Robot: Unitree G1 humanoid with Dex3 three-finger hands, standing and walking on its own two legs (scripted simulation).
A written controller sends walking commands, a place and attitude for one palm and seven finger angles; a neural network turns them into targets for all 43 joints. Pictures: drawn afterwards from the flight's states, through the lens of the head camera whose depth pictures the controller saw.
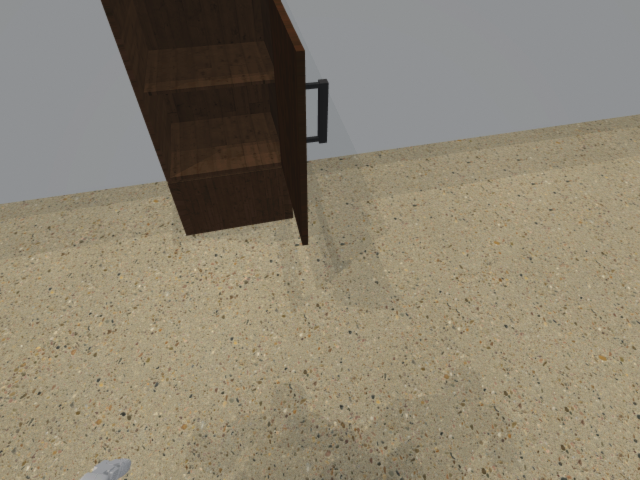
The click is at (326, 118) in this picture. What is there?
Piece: cupboard door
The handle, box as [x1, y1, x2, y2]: [305, 79, 328, 143]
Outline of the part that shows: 326,79 319,79 317,82 305,83 306,88 318,88 318,135 306,137 306,142 318,140 319,143 326,142 328,86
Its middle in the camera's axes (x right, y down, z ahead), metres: -0.02 -0.30 +0.93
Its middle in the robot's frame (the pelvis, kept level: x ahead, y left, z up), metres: +0.90 +0.06 -0.02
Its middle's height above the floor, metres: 0.75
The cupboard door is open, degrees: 89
